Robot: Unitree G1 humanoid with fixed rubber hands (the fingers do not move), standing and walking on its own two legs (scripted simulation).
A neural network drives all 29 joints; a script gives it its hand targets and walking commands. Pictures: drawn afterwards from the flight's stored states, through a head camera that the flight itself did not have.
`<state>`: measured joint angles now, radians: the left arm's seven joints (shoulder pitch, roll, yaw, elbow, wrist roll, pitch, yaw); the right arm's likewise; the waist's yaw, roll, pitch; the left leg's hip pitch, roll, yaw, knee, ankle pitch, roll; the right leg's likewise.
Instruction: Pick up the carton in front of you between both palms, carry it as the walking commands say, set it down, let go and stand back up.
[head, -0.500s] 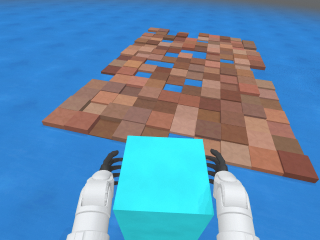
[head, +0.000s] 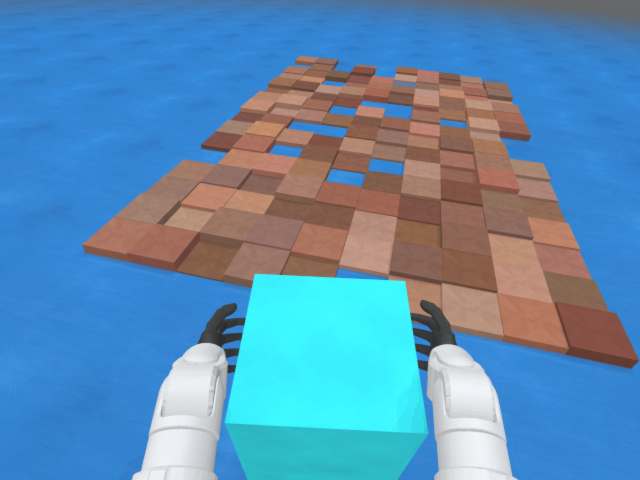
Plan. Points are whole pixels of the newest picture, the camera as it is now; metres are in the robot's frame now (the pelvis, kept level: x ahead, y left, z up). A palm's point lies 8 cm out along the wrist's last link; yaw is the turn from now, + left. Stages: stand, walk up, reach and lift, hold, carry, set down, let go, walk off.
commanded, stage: hold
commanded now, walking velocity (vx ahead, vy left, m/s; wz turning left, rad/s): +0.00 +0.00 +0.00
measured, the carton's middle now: (324, 386) +0.30 -0.01 -0.03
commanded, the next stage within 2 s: carry in 0.48 s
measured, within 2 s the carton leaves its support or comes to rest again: neither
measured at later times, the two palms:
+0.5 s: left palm (210, 359) +0.28 +0.14 +0.05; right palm (441, 358) +0.29 -0.15 +0.06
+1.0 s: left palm (229, 272) +0.41 +0.14 +0.08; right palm (429, 274) +0.41 -0.16 +0.09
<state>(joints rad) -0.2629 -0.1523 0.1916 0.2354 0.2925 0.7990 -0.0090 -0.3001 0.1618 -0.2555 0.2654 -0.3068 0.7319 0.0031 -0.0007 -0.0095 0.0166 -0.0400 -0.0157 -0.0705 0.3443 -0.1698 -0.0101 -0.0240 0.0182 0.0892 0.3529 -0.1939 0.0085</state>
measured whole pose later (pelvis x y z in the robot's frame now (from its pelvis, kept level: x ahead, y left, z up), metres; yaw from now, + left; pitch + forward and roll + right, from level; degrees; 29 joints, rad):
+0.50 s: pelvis +0.00 +0.00 +0.00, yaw +0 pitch -6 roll +0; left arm -0.26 -0.15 0.19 0.23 0.28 0.80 0.00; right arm -0.30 0.16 -0.25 0.26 -0.30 0.74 -0.01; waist 0.00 -0.01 -0.01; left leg -0.09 -0.02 -0.07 0.38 -0.18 -0.01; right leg -0.08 0.02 0.09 0.40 -0.22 0.01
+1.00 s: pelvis +0.15 +0.00 -0.01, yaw -2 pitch +5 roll +1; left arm -0.12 -0.13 0.08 -0.34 0.12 1.19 0.08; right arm -0.16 0.13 -0.11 -0.30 -0.11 1.13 -0.09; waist 0.01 -0.03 -0.15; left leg -0.39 0.03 0.22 0.42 -0.13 0.03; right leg -0.12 -0.05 -0.03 0.48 -0.43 0.00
